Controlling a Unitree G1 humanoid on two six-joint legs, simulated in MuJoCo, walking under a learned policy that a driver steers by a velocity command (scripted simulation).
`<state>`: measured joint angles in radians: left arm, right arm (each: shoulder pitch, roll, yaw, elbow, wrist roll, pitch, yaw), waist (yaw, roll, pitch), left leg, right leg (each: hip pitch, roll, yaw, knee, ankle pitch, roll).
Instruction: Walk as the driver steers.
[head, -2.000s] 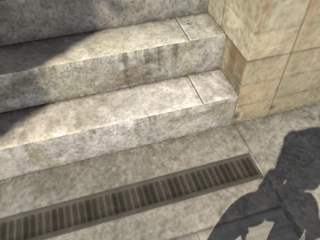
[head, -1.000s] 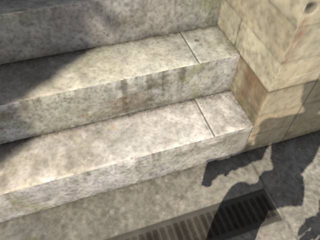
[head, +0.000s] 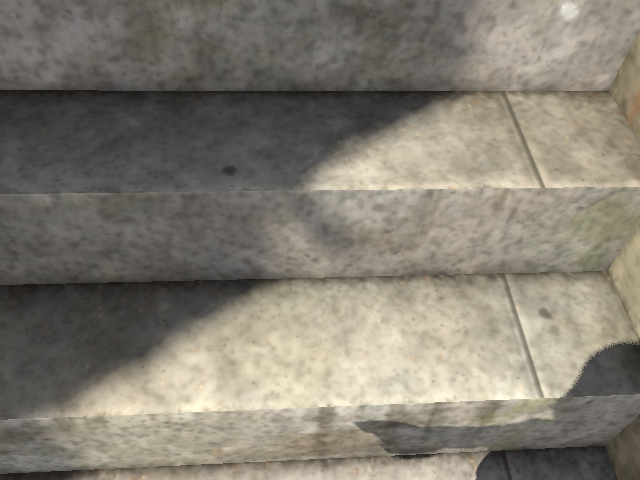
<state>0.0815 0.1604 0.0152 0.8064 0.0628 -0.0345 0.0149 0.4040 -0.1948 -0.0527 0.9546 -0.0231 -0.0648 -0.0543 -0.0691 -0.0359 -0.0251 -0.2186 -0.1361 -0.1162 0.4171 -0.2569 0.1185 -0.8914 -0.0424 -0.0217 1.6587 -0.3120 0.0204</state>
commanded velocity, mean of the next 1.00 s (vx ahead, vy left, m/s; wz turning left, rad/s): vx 0.32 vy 0.00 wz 0.50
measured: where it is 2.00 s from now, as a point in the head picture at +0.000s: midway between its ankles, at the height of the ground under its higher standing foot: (128, 193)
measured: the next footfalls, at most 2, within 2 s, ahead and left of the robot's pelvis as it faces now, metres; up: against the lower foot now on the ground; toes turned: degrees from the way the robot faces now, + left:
right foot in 0.28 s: +0.33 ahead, -0.18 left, +0.21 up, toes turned +7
left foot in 0.90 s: +0.31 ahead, +0.17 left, +0.21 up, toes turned +36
